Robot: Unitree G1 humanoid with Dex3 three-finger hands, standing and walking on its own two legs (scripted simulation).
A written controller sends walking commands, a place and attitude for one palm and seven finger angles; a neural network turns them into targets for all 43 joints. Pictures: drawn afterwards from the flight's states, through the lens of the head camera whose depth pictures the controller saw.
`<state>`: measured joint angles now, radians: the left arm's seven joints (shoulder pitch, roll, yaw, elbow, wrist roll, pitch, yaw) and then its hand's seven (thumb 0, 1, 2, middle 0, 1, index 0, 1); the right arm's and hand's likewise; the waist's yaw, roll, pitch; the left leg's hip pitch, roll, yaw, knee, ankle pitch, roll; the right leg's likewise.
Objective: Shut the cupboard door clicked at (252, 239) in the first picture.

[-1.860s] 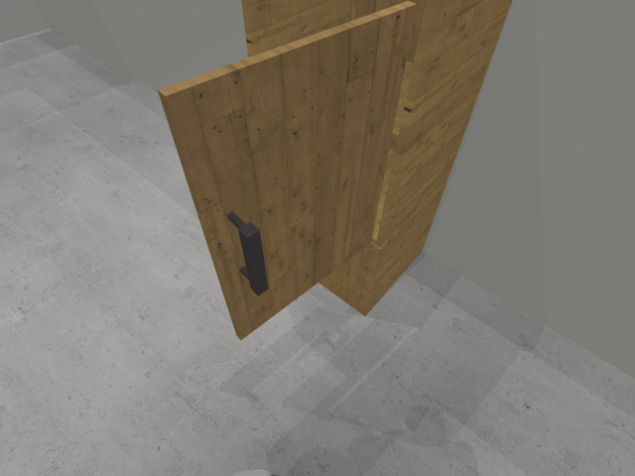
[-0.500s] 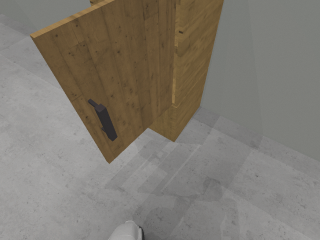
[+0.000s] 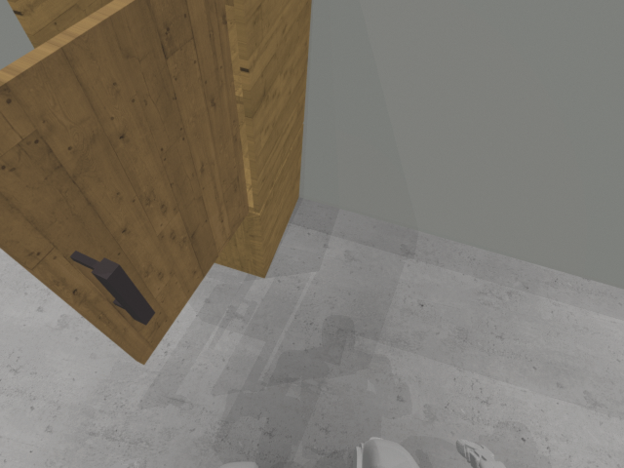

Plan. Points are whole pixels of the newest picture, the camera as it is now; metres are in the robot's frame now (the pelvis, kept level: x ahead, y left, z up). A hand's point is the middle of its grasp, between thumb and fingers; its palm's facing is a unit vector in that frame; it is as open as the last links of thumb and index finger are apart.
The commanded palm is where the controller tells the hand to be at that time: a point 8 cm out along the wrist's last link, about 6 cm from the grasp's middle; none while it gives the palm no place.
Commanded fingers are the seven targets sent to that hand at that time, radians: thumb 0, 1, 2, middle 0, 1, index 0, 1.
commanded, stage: walk to a spot facing it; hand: left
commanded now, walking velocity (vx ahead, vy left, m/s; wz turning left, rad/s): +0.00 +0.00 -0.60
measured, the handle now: (115, 289) +0.31 +0.31 -0.04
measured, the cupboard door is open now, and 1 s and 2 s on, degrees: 83 83 83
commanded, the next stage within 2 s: none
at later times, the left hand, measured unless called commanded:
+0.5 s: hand (253, 418) +0.19 +0.10 -0.17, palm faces -0.31 -0.93 -0.21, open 7.4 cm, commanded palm none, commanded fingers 0.00 0.90 0.90 -0.20 -0.30 -0.20 -0.30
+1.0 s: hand (294, 403) +0.22 +0.04 -0.16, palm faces -0.52 -0.81 -0.27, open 7.4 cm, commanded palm none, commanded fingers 0.00 0.90 0.90 -0.20 -0.30 -0.20 -0.30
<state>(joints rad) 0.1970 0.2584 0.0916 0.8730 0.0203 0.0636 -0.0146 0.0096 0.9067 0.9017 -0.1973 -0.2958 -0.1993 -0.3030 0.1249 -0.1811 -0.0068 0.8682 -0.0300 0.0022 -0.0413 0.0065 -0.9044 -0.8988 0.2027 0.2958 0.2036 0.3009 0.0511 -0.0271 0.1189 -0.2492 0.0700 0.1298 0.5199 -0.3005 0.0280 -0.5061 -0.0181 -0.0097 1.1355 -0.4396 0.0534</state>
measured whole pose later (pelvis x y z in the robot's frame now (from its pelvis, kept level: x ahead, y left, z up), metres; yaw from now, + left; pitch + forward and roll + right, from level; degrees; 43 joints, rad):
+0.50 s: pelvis +0.02 -0.04 -0.01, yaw -17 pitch +1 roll +0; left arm 0.12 0.21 0.05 0.86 0.02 0.05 0.01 0.01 0.90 0.90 -0.20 -0.30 -0.21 -0.30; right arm 0.20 -0.22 -0.04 0.89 -0.01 0.05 -0.03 0.01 -0.91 -0.90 0.20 0.30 0.20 0.30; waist -0.03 -0.02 0.12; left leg -0.41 0.05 0.03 0.85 -0.43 -0.06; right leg -0.33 0.05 0.06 0.56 -0.25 -0.03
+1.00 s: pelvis +0.03 -0.08 -0.01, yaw -35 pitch +1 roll +0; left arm 0.18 0.22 0.07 0.89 0.01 0.02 0.00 0.01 0.90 0.90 -0.20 -0.30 -0.20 -0.30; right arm 0.18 -0.26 -0.06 0.91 -0.02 0.07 -0.02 0.01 -0.91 -0.90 0.20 0.30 0.20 0.30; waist 0.01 0.04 0.12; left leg -0.46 0.11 0.04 1.08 -0.48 -0.07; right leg -0.29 0.02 -0.03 0.59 -0.32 -0.04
